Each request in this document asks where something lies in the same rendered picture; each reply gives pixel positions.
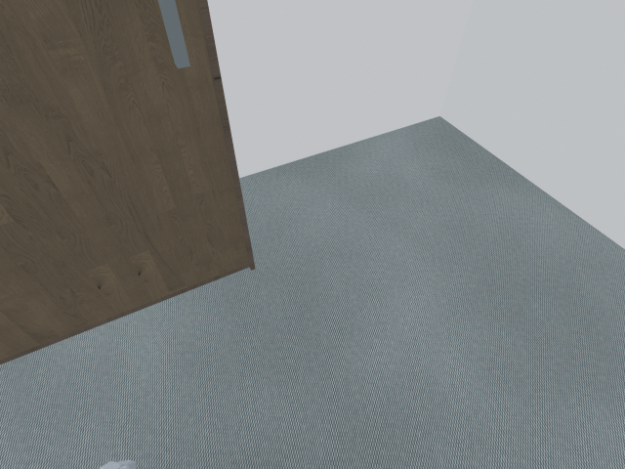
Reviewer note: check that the wardrobe door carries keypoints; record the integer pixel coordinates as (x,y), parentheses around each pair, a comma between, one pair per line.
(115,185)

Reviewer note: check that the handle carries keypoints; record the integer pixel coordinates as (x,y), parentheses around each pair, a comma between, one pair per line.
(174,31)

